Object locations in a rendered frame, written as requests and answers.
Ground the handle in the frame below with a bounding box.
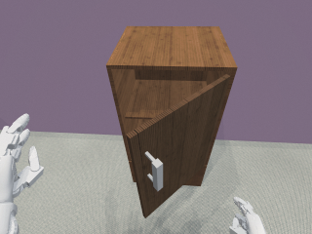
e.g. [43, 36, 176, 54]
[144, 151, 164, 191]

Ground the robot left forearm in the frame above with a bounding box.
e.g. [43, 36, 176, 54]
[0, 202, 20, 234]

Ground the right robot hand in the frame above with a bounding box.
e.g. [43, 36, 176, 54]
[229, 196, 267, 234]

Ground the cupboard door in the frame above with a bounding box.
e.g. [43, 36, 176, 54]
[126, 74, 231, 218]

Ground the left robot hand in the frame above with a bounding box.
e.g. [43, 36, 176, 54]
[0, 113, 44, 203]

